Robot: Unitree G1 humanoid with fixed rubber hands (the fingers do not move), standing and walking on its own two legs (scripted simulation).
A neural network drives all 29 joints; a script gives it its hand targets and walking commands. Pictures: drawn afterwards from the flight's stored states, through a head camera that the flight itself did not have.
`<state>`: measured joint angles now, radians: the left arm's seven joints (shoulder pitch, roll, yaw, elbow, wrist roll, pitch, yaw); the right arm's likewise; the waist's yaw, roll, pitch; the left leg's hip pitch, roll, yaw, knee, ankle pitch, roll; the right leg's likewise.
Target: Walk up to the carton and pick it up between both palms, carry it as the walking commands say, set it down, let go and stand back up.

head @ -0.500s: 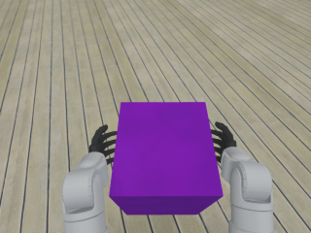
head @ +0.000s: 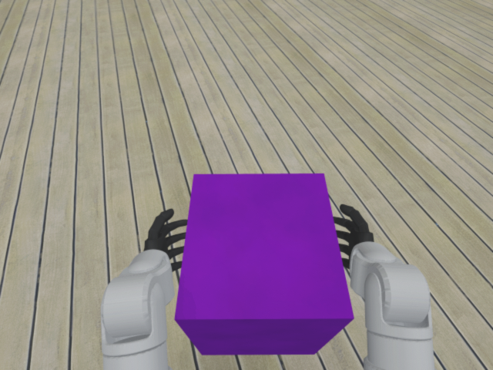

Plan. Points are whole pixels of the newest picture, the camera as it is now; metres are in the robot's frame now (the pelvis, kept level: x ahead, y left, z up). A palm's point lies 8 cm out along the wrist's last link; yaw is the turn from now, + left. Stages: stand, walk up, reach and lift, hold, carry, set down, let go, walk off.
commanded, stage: carry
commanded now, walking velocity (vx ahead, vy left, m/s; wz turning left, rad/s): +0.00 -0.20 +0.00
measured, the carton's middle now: (258, 270) +0.28 +0.01 +0.01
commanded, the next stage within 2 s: none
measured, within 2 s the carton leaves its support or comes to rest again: neither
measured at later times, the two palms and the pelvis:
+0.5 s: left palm (275, 265) +0.26 -0.01 +0.07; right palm (474, 262) +0.27 -0.30 +0.08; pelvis +0.00 -0.16 -0.01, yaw +0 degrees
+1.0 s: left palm (398, 260) +0.27 -0.19 +0.08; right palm out of the picture +0.26 -0.48 +0.07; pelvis -0.01 -0.33 -0.01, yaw +0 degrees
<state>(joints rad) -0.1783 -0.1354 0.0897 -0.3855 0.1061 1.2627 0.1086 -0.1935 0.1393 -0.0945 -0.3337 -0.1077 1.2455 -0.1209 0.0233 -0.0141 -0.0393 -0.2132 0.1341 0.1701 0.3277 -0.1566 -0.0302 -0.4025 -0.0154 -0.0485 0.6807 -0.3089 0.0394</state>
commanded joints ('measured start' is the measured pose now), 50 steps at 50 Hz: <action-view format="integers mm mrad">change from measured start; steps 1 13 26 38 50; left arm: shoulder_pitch -466 -415 -493 -385 -382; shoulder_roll -945 -952 -960 -909 -956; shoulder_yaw -740 -656 -725 -691 -640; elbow -69 1 -37 -10 16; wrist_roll -438 -391 -417 -393 -353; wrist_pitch -7 -21 -20 9 -30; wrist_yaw -260 -281 -258 -281 -254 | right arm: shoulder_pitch -412 -536 -439 -388 -486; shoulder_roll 938 974 974 917 956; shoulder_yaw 670 733 682 663 731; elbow -104 -107 -59 -69 -107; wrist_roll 421 458 437 385 457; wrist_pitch -3 -3 -7 -3 -1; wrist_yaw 270 278 295 255 282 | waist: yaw -35 -12 -31 -23 -12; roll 240 -130 158 -44 -77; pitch -285 -294 -233 -312 -334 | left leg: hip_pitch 259 -305 184 -56 -133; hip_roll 214 -10 377 55 -37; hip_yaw -67 -60 -338 20 -61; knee -19 584 -122 193 301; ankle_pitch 668 -383 294 -10 -272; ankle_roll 131 16 241 -35 54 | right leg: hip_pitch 18 424 -108 430 379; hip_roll -2 -222 -46 -193 -257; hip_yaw -42 65 76 99 125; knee -111 -398 171 -507 -463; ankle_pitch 1 497 -74 345 347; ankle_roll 11 -220 -13 -42 -249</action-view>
